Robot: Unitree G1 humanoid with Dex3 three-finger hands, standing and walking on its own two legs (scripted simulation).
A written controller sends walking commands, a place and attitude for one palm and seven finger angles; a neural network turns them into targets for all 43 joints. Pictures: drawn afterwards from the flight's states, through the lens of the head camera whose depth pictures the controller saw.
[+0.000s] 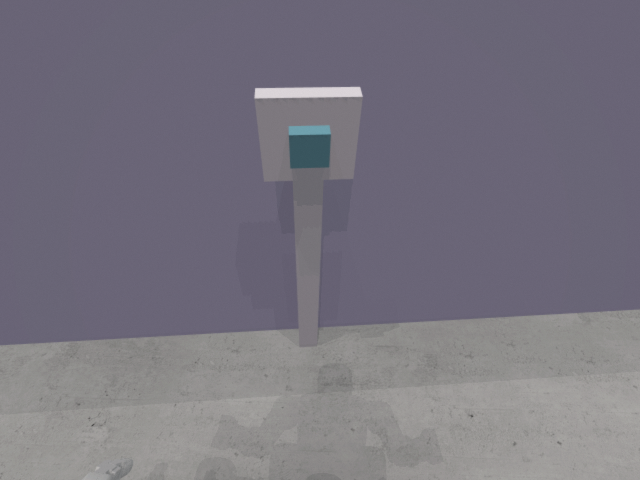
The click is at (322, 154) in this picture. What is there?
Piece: button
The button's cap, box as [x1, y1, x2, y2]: [289, 125, 330, 168]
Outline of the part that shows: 329,125 289,126 290,168 328,166 330,141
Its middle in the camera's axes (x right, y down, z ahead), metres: -0.02 -0.15 +0.64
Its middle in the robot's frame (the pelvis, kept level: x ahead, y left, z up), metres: +0.60 +0.05 +0.09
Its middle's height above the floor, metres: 0.85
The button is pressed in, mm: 0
